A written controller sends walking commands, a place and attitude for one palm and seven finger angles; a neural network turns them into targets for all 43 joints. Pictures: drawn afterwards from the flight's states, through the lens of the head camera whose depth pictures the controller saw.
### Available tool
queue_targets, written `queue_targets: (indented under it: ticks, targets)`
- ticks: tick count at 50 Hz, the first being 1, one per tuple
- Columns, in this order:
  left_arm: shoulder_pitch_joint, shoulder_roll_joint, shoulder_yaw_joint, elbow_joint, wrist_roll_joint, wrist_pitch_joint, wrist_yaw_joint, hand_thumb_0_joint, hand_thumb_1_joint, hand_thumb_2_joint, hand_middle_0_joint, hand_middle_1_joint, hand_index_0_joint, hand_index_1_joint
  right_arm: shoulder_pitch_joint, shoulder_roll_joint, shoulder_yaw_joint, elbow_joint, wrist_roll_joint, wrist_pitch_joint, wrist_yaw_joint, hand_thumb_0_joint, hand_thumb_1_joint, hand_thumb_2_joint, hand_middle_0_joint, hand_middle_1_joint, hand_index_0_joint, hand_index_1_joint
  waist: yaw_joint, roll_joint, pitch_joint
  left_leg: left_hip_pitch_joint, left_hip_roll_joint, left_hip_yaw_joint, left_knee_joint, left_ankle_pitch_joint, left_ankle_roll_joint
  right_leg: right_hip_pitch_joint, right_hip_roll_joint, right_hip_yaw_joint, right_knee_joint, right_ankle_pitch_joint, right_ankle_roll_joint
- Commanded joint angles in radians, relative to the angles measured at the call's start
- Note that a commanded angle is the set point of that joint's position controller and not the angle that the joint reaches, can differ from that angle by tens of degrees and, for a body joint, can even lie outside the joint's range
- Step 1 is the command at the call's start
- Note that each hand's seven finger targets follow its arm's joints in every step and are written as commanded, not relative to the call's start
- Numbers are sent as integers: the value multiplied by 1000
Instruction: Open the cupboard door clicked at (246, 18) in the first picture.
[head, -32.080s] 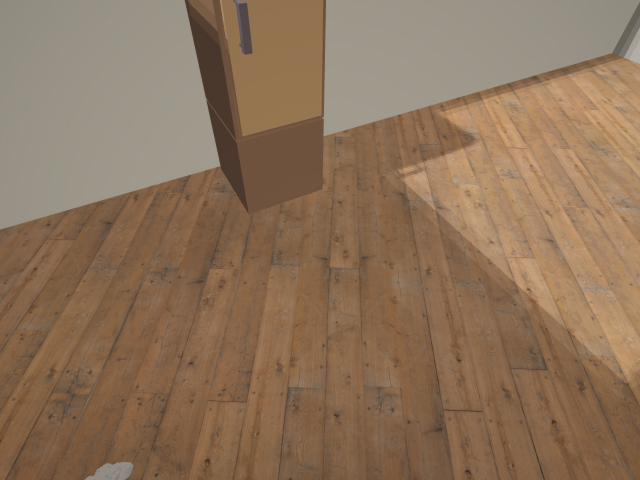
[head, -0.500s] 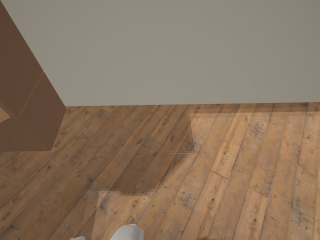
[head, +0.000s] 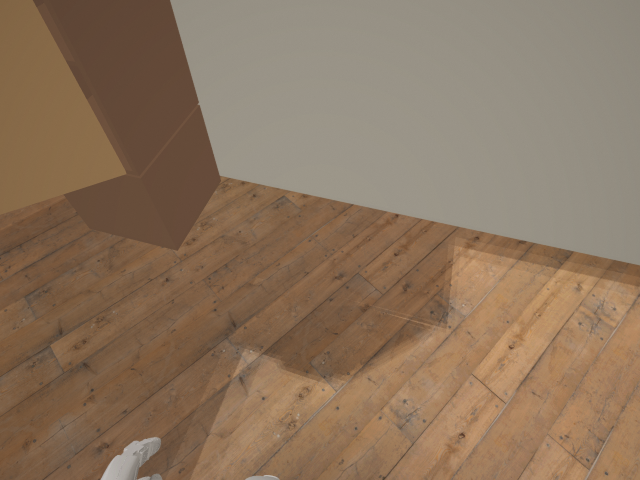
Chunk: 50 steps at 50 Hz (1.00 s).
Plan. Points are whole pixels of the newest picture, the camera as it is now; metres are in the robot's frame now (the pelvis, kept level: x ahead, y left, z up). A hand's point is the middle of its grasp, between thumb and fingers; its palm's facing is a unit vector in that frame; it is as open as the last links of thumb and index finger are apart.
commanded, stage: turn to face it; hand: left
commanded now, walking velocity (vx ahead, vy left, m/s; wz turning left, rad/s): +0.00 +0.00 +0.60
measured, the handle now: out of the picture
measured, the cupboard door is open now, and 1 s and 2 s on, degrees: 44 44 44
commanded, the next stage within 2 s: take the last steps up to it in 0.76 s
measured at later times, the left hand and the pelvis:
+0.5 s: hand out of the picture -0.01 +0.24 -0.18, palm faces +0.33 -0.92 -0.24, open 7.4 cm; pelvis +0.00 +0.01 +0.00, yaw +18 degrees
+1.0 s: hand out of the picture -0.04 +0.17 -0.16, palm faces +0.50 -0.85 -0.20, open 7.4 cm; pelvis +0.01 -0.01 +0.01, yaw +28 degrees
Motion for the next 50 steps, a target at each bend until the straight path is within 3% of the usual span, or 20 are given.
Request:
queue_targets:
  ticks: [1,2,4,6,12,15,16,17,18,19,24,30,34,35,36,37,38,40,43,50]
  targets:
    - [147,243,57,-42,18,-33,26,0,900,900,-200,-300,-200,-300,-94,-127,-54,-129,15,-18,5,0,-900,-900,200,300,200,300,94,-334,-118,-273,-33,74,412,-382,-29,249,-463,421,-417,54,-201]
    - [96,212,42,-55,11,-31,28,0,900,900,-200,-300,-200,-300,-80,-144,-55,-120,8,-13,12,0,-900,-900,200,300,200,300,60,-232,-85,-248,17,41,562,-355,-17,152,-445,342,-394,79,-234]
    - [14,135,25,-70,6,-38,27,0,900,900,-200,-300,-200,-300,-52,-125,-58,-69,4,4,21,0,-900,-900,200,300,200,300,8,-232,-51,-248,50,65,676,-231,-38,119,-315,181,-346,208,-189]
    - [8,113,18,-70,7,-40,26,0,900,900,-200,-300,-200,-300,-48,-102,-48,-69,10,8,29,0,-900,-900,200,300,200,300,0,-251,-50,-230,64,108,617,-207,-53,150,-279,39,-307,399,-168]
    - [146,174,40,-17,16,-41,25,0,900,900,-200,-300,-200,-300,-140,-61,-20,-90,19,-9,32,0,-900,-900,200,300,200,300,74,-212,-89,-106,48,216,214,-236,-48,283,-326,-27,-179,672,-172]
    - [121,185,45,-17,6,-37,15,0,900,900,-200,-300,-200,-300,-56,-88,-23,-72,15,-19,27,0,-900,-900,200,300,200,300,22,-185,-114,82,24,233,-11,-58,-27,193,-300,-93,-69,585,-106]
    - [106,164,41,-21,1,-33,12,0,900,900,-200,-300,-200,-300,1,-128,-34,-58,12,-25,27,0,-900,-900,200,300,200,300,-13,-95,-144,220,66,174,-112,76,-8,90,-280,-124,49,474,-61]
    - [105,102,31,-52,-7,-25,5,0,900,900,-200,-300,-200,-300,73,-240,-62,-50,2,-35,18,0,-900,-900,200,300,200,300,-50,180,-197,378,306,-159,-148,341,107,-149,-151,-175,261,44,15]
    - [28,62,9,-92,-5,-19,8,0,900,900,-200,-300,-200,-300,147,-309,-77,-33,3,-30,3,0,-900,-900,200,300,200,300,-90,281,-206,381,457,-337,-181,613,243,-273,-81,-90,437,-342,31]
    - [0,84,15,-98,0,-11,11,0,900,900,-200,-300,-200,-300,154,-307,-73,-24,-1,-29,-4,0,-900,-900,200,300,200,300,-83,182,-196,340,466,-282,-171,516,274,-275,-100,-5,522,-300,11]
    - [52,62,20,-16,5,2,0,0,900,900,-200,-300,-200,-300,-25,-197,-35,-65,-2,-40,-23,0,-900,-900,200,300,200,300,8,138,-109,153,273,-116,-226,230,166,-209,-73,13,477,-71,7]
    - [51,42,8,-10,2,-2,1,0,900,900,-200,-300,-200,-300,-10,-192,-36,-51,-5,-33,-18,0,-900,-900,200,300,200,300,1,144,-115,131,259,-134,-227,157,173,-79,-18,-27,204,-88,0]
    - [138,46,10,22,-2,-16,5,0,900,900,-200,-300,-200,-300,-42,-179,-35,-49,2,-25,-15,0,-900,-900,200,300,200,300,45,114,-115,23,216,-135,-168,99,135,132,15,-45,-75,61,-12]
    - [169,69,16,31,0,-27,11,0,900,900,-200,-300,-200,-300,-47,-156,-33,-51,10,-26,-12,0,-900,-900,200,300,200,300,61,46,-121,-29,169,-103,-104,58,96,222,-21,-11,-204,127,-19]
    - [190,141,30,32,13,-39,19,0,900,900,-200,-300,-200,-300,-41,-100,-28,-60,20,-27,-6,0,-900,-900,200,300,200,300,72,-147,-139,-152,66,1,57,-86,33,311,-197,198,-322,83,-74]
    - [179,203,39,22,18,-41,20,0,900,900,-200,-300,-200,-300,-63,-72,-19,-83,18,-23,-2,0,-900,-900,200,300,200,300,77,-311,-86,-196,-28,100,285,-329,-12,216,-403,391,-402,128,-189]
    - [160,199,30,10,14,-41,21,0,900,900,-200,-300,-200,-300,-76,-103,-27,-79,12,-16,2,0,-900,-900,200,300,200,300,74,-226,-68,-176,11,58,445,-367,-4,118,-429,362,-396,147,-241]
    - [71,128,19,2,10,-45,24,0,900,900,-200,-300,-200,-300,-46,-94,-37,-30,9,0,7,0,-900,-900,200,300,200,300,23,-239,-24,-197,36,58,588,-249,-14,90,-309,234,-369,210,-209]
    - [80,95,10,9,8,-51,22,0,900,900,-200,-300,-200,-300,-25,-65,-26,-4,14,-1,11,0,-900,-900,200,300,200,300,18,-215,-48,-156,45,103,535,-199,-31,140,-251,77,-319,408,-183]
    - [227,148,41,85,19,-72,10,0,900,900,-200,-300,-200,-300,-131,-46,-14,-27,10,-31,30,0,-900,-900,200,300,200,300,104,-172,-26,-162,73,166,226,-239,-30,275,-360,151,-378,109,-213]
